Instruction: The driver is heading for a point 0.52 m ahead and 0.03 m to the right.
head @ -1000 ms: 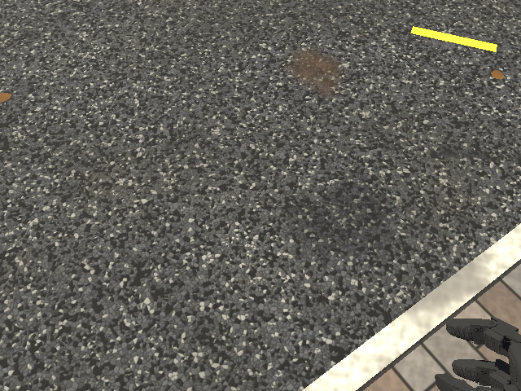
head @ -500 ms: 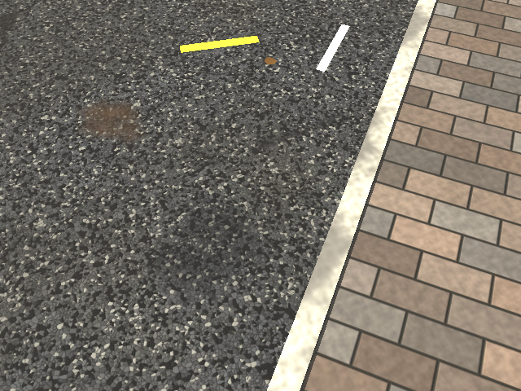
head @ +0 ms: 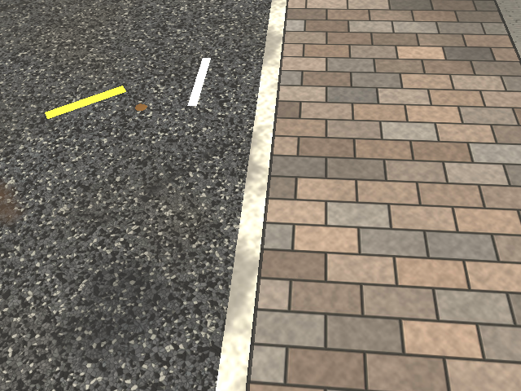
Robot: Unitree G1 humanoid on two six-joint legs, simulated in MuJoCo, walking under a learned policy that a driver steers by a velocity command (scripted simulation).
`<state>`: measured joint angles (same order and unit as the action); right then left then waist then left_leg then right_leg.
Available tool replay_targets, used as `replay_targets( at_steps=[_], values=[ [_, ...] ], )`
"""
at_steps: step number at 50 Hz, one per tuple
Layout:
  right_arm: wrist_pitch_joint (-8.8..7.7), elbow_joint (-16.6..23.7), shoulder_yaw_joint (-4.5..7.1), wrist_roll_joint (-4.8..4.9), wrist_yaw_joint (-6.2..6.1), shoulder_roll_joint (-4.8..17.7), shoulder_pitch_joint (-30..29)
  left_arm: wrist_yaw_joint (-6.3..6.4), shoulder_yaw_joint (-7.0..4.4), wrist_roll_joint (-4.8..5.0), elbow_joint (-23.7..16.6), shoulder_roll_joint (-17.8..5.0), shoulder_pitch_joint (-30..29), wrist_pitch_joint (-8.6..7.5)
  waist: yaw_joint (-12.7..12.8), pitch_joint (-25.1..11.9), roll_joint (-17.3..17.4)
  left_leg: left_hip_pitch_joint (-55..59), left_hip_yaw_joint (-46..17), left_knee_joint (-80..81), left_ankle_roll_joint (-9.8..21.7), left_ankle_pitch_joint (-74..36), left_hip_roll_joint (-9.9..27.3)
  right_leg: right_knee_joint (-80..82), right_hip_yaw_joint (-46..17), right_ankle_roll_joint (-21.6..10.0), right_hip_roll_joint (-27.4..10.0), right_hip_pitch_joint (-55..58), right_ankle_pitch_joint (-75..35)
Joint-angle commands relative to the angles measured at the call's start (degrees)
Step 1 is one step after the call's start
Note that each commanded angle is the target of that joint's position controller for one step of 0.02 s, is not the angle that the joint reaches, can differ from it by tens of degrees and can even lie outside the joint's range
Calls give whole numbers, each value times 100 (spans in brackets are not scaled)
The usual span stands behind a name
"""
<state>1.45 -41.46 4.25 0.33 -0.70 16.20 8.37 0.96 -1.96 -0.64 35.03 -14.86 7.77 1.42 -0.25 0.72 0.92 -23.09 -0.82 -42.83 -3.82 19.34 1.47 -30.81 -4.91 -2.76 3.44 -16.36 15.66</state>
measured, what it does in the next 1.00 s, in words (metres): walks ahead: left foot, then right foot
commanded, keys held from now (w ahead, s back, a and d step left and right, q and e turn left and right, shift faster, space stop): shift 0.32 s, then w+shift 0.64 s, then shift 0.04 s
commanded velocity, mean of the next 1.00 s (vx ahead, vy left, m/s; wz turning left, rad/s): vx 0.45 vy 0.00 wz -0.05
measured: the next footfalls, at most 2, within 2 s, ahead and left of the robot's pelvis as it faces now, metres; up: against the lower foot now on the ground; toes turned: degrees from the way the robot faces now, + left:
left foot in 0.04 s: +0.05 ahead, +0.14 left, +0.00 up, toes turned +0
right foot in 0.62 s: +0.13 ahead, -0.13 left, +0.00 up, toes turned -3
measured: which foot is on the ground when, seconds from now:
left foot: up 0.00-0.02, down 0.04-0.62, up 0.64-1.00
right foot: down 0.00-0.38, up 0.40-0.60, down 0.62-1.00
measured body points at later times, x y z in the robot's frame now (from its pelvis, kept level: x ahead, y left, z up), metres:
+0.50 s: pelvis +0.04 +0.02 +0.00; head +0.04 +0.01 +0.45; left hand +0.16 +0.29 -0.10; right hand +0.13 -0.25 -0.12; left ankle +0.01 +0.14 -0.74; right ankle +0.01 -0.10 -0.70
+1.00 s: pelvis +0.31 -0.02 -0.02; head +0.34 -0.02 +0.43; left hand +0.22 +0.24 -0.14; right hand +0.57 -0.23 -0.08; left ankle +0.50 +0.09 -0.71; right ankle +0.09 -0.12 -0.74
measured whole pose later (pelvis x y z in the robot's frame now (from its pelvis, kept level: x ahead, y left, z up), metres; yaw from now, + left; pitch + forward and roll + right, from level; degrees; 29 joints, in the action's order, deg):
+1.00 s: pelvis +0.31 -0.02 -0.02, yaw -1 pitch +3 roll +0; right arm -1.3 -35.8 1.0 -2.0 4.0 15.2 -1.5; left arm -0.8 -1.8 -1.1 53.5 -13.7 31.2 -5.7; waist 5.8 0.6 0.4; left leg -39.6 5.3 -36.7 4.9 3.2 3.0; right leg -2.0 1.1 -0.7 0.4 15.3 20.4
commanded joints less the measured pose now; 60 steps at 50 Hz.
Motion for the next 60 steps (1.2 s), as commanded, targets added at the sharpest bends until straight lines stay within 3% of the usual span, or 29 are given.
replay_targets(
  at_steps=[1,3,4,6,16,18,20,21,23,27,28,30,31,32,33,35,37,39,47,50,51,52,53,54,55,56,57,58,60],
  values=[
    [-155,411,58,-5,39,356,-91,-21,-199,73,-190,-750,-70,-47,-35,-384,-850,691,87,1365,148,-607,-32,509,-1299,-900,-1347,261,-1993],
    [-228,445,67,-189,28,655,100,-11,-107,-37,-102,-449,215,-124,39,-599,-130,1771,-647,2014,411,-2963,659,121,-1013,-270,-784,-147,-865],
    [-237,406,115,-193,24,927,-147,-37,-139,-67,-34,-446,640,-171,514,-624,846,1589,-894,1746,856,-3272,1006,58,-445,25,-286,-161,51],
    [-267,463,-11,-125,66,391,-369,-23,-189,-98,40,-657,219,-150,232,-512,723,1104,-769,1895,917,-1795,742,227,-302,258,-319,266,-79],
    [-311,435,-81,-94,-2,343,-84,3,-207,-9,331,-390,220,-68,-12,-305,-50,1228,-288,1630,610,-1307,318,383,-466,157,-398,235,-937],
    [-251,294,0,-4,-19,558,301,5,-250,57,468,-443,547,-74,-67,-332,120,1262,-465,1878,855,1499,284,74,-77,46,-78,-140,1498],
    [-293,144,88,120,-57,885,799,-52,-256,201,264,-402,287,-251,-180,401,696,1269,-2075,2894,1536,3625,1326,-871,343,5,-117,-1359,1846],
    [-357,95,142,138,-69,1043,843,-73,-233,288,156,-329,41,-372,-199,747,964,1117,-2928,3399,1875,3752,1938,-1352,517,21,-313,-1632,1215],
    [-500,91,139,78,-79,985,885,-106,-296,276,66,-504,-164,-545,-253,769,795,1353,-3168,3633,1957,2914,2182,-2175,169,-63,-707,-2214,1344],
    [-532,248,118,181,51,933,347,-226,-230,223,279,-317,272,-692,65,238,743,922,-1244,3430,1417,1212,1192,-764,700,-55,-592,-664,725],
    [-430,94,190,-266,168,1014,381,-378,-222,-235,413,-329,528,-520,171,82,550,736,-643,3199,1338,1327,709,-96,1214,20,-123,104,356],
    [-384,64,173,-235,189,802,297,-351,-300,-219,837,-438,1700,-452,716,-89,91,-548,-189,2013,1254,1448,392,190,1574,74,165,2153,-79],
    [-412,209,50,-273,208,426,-74,-289,-401,-255,1072,-766,2747,-504,1334,-279,-899,-1533,290,-52,1114,860,-53,632,340,-74,-696,3142,920],
    [-486,725,-137,-210,193,-234,-612,-232,-451,-335,975,-1437,3193,-591,1438,-385,-2200,-2752,1,-2016,1027,1447,-651,1988,-2877,-487,-2307,3038,3306],
    [-499,872,-110,-166,196,-14,-498,-160,-444,-330,817,-1408,2449,-547,949,-58,-1271,-3448,-782,-2724,1103,762,-411,2448,-4256,-1009,-2734,2523,4151],
    [-502,666,-35,-245,293,423,-233,-168,-341,-176,713,-1036,1677,-594,380,266,-266,-3218,-505,-2569,940,-360,307,2127,-2805,-825,-2323,1908,3024],
    [-430,450,-15,-357,416,516,87,-155,-229,-137,741,-789,1517,-668,192,211,-577,-2542,-233,-2222,678,-651,465,2473,-1840,-682,-1785,1415,2318],
    [-328,540,-57,-304,479,409,-214,-156,-181,-96,967,-654,1794,-735,232,521,-615,-2668,-56,-2014,530,-1061,484,2749,-1344,-761,-1585,1295,1630],
    [-324,1014,-232,-195,522,257,-1602,-156,-190,-15,1483,-766,2217,-809,408,919,-479,-1751,641,431,767,-1959,257,3360,88,-764,-1566,1776,-1464],
    [-360,879,-211,-280,371,303,-1101,-123,-208,-63,1710,-996,2230,-758,110,444,-724,-503,1036,768,1097,-1319,-404,1986,560,-542,-1548,2297,-5779],
    [-397,641,-143,-310,289,453,-258,-79,-241,-104,1796,-1130,2237,-705,-287,-35,-883,367,1001,788,1189,-1138,-627,869,617,-405,-1539,2322,-6813],
    [-457,231,-65,-331,204,592,1004,-27,-269,-68,1823,-1216,2085,-652,-887,-642,-810,1756,880,1245,1283,-1684,-584,-596,772,-223,-1368,1914,-6655],
    [-497,-34,52,-460,121,988,1927,-6,-198,-36,1704,-903,2160,-647,-1122,-1412,-493,3421,-84,1001,1374,-1427,387,-2314,708,-165,-1059,697,-4509],
    [-613,53,185,76,147,1640,1711,-76,99,77,1559,231,2884,-682,-392,-2464,1876,5386,-3430,1512,2216,-1728,2135,-4612,-39,185,163,-1671,1462],
    [-621,51,100,103,143,1128,1691,-87,-73,257,1695,-596,2455,-809,-806,-2737,1185,5101,-4108,2135,2333,-2237,2150,-5394,-770,168,181,-1932,1639],
    [-657,87,22,19,132,922,1071,-72,-165,404,1430,-857,1771,-846,-586,-1643,733,4100,-2886,2131,2196,-3297,2002,-5319,-545,198,-157,-2141,1304],
    [-698,88,-16,-4,151,746,654,-33,-132,336,1297,-835,1369,-853,-356,-1055,31,3072,-2008,2212,2062,-4176,1760,-4920,-234,240,-512,-1924,913],
    [-739,45,-45,-44,176,614,417,-7,-160,242,1279,-766,1152,-810,-160,-669,-151,2314,-1464,2355,1966,-4639,1513,-4624,-75,289,-685,-1732,737],
    [-822,-100,-129,-119,225,363,340,-7,-145,188,1283,-506,1326,-631,158,-510,68,1528,-906,2748,1848,-5118,1280,-4216,-53,260,-868,-1178,446]
  ],
)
